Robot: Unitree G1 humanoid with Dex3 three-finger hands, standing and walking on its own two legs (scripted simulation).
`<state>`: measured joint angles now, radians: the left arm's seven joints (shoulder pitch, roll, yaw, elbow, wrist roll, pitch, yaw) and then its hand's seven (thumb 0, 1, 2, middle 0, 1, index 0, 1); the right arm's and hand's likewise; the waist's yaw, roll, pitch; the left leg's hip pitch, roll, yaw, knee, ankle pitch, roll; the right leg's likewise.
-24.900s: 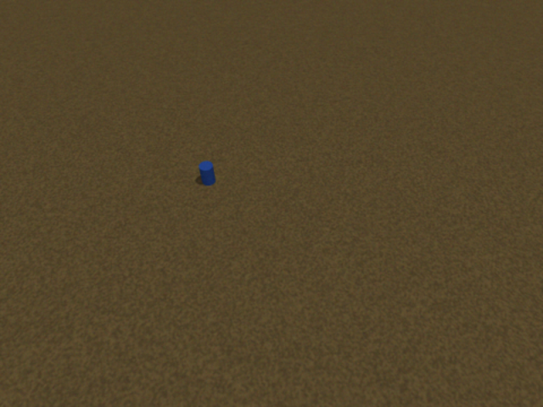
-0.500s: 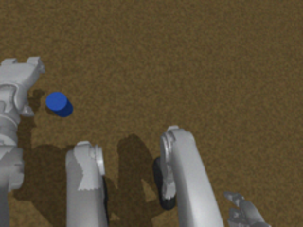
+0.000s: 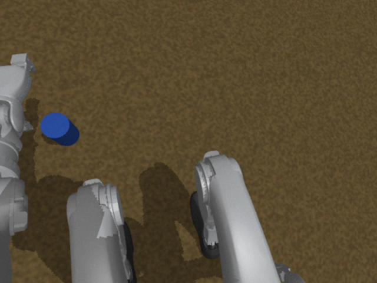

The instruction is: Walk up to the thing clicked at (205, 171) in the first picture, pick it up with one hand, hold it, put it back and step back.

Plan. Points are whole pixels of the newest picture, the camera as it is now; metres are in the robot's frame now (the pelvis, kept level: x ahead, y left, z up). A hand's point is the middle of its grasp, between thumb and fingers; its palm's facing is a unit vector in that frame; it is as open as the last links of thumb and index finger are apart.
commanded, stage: home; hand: left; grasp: from above
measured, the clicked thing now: (61, 130) +0.49 +0.24 -0.31
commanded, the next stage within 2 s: none
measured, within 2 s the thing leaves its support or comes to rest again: neither
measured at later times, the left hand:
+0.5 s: hand out of the picture +0.32 +0.22 +0.07, palm faces -0.27 -0.68 -0.68, open 7.6 cm
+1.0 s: hand out of the picture +0.25 +0.18 +0.27, palm faces +0.13 -0.96 -0.24, open 7.4 cm
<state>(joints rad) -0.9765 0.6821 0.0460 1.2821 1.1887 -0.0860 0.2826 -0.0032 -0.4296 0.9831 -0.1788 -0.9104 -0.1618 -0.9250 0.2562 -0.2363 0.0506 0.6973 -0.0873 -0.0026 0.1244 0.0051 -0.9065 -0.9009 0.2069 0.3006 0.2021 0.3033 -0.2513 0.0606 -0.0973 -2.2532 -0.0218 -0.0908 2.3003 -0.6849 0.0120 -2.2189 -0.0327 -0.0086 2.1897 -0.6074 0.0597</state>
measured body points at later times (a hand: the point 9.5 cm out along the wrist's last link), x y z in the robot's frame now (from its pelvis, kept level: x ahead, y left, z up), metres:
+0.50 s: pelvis +0.02 -0.01 +0.18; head +0.16 +0.02 +0.60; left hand +0.33 +0.26 +0.11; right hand +0.22 -0.26 +0.08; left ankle +0.08 +0.12 -0.33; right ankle +0.11 -0.15 -0.33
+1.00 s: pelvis +0.08 -0.01 +0.33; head +0.13 +0.00 +0.78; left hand +0.24 +0.23 +0.29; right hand +0.25 -0.24 +0.25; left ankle +0.07 +0.12 -0.33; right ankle +0.11 -0.15 -0.33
